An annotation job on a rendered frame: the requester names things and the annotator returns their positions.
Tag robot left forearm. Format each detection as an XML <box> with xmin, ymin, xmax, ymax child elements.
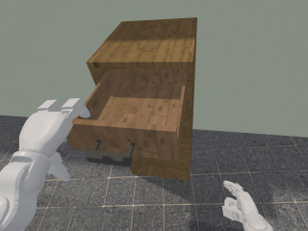
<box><xmin>0</xmin><ymin>150</ymin><xmax>52</xmax><ymax>231</ymax></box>

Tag cabinet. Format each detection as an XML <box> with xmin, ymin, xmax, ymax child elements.
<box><xmin>87</xmin><ymin>17</ymin><xmax>197</xmax><ymax>181</ymax></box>

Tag robot right hand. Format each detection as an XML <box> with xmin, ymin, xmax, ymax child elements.
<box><xmin>222</xmin><ymin>180</ymin><xmax>259</xmax><ymax>224</ymax></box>

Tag robot right forearm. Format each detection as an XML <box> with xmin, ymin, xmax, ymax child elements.
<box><xmin>243</xmin><ymin>212</ymin><xmax>273</xmax><ymax>231</ymax></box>

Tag robot left hand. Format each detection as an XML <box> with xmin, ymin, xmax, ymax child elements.
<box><xmin>18</xmin><ymin>98</ymin><xmax>90</xmax><ymax>182</ymax></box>

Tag drawer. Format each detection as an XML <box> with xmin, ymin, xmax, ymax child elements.
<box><xmin>66</xmin><ymin>69</ymin><xmax>187</xmax><ymax>161</ymax></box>

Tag handle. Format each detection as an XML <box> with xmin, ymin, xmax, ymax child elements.
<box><xmin>86</xmin><ymin>139</ymin><xmax>135</xmax><ymax>167</ymax></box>

